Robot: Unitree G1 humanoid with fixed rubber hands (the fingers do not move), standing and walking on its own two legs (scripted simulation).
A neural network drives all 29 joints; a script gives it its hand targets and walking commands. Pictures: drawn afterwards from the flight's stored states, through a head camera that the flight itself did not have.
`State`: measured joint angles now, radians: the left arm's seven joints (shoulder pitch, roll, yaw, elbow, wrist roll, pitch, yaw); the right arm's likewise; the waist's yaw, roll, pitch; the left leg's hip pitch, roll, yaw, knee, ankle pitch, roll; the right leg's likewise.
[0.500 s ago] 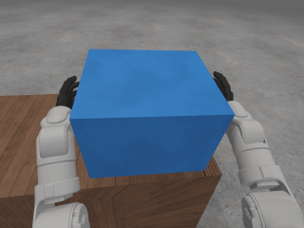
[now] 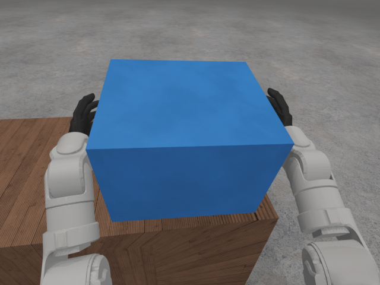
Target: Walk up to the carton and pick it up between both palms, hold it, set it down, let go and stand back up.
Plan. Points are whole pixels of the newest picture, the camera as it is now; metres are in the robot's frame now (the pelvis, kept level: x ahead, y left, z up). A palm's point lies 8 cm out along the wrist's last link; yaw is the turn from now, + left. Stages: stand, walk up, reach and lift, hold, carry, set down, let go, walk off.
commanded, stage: hold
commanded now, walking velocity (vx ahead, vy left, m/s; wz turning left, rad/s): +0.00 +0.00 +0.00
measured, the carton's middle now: (183, 136) +0.37 +0.02 +0.19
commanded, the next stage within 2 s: set down in 0.52 s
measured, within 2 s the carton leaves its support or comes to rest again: neither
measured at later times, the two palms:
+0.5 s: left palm (81, 138) +0.34 +0.21 +0.20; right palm (277, 130) +0.36 -0.17 +0.21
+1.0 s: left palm (77, 136) +0.36 +0.23 +0.19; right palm (261, 137) +0.38 -0.16 +0.17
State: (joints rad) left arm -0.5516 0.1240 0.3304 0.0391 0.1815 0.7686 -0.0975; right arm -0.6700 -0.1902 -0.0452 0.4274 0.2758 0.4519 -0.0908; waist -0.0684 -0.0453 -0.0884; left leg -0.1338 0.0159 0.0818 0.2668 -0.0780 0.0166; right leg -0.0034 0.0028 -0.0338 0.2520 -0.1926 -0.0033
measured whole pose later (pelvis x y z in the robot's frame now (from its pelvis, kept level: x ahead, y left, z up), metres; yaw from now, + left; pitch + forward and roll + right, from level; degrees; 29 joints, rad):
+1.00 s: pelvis +0.01 +0.00 +0.00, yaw +2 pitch -5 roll +0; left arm -0.58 0.13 0.34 0.19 0.22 0.51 -0.15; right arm -0.60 -0.10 -0.14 0.54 0.07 0.15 -0.02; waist -0.02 -0.06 0.01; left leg -0.07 -0.01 0.06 0.25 -0.09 0.01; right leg 0.06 -0.01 -0.06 0.25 -0.22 0.00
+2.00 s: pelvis +0.01 -0.01 +0.00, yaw +0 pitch +1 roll +0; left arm -0.72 0.14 0.37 0.64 0.21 0.22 -0.09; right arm -0.72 -0.09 -0.31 0.87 -0.12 -0.06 0.02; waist 0.07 -0.08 0.00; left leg -0.19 0.02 0.07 0.24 -0.06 0.01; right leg -0.07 0.00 -0.04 0.25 -0.20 -0.01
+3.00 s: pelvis +0.02 +0.00 +0.00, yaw -1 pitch +9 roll +0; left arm -0.81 0.16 0.40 0.91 0.20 0.02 -0.07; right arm -0.77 -0.08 -0.39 0.98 -0.21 -0.16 0.01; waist 0.09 -0.05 -0.05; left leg -0.34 0.02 0.09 0.27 -0.08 0.01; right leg -0.22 0.01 -0.03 0.26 -0.19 0.00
